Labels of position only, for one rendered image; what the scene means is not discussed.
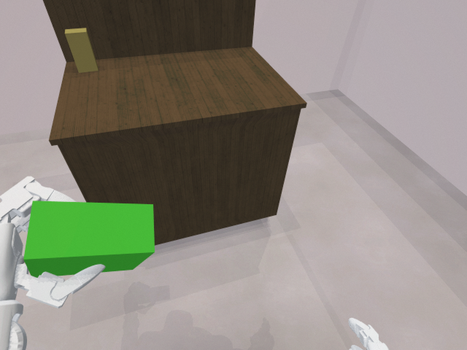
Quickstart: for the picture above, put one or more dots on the sponge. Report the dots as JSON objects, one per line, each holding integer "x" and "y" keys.
{"x": 65, "y": 238}

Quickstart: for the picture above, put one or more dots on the robot left forearm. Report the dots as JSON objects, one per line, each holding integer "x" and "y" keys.
{"x": 12, "y": 334}

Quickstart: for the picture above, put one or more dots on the left robot hand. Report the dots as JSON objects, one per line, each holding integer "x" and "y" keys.
{"x": 15, "y": 212}

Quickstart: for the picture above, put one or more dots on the table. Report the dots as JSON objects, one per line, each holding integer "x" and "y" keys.
{"x": 183, "y": 112}

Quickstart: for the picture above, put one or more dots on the right robot hand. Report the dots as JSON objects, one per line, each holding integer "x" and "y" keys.
{"x": 368, "y": 336}

